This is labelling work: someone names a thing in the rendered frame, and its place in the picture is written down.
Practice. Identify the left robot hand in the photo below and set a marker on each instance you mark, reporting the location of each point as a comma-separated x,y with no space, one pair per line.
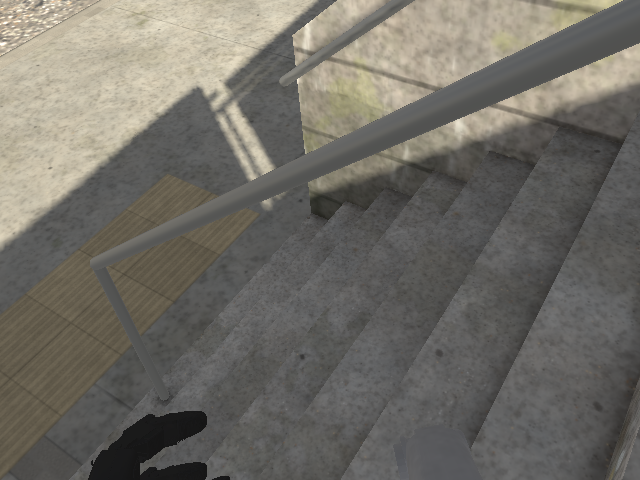
143,440

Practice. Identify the right robot shin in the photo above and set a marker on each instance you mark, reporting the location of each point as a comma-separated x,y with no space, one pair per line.
463,436

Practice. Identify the robot right thigh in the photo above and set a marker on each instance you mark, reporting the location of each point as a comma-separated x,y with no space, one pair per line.
435,453

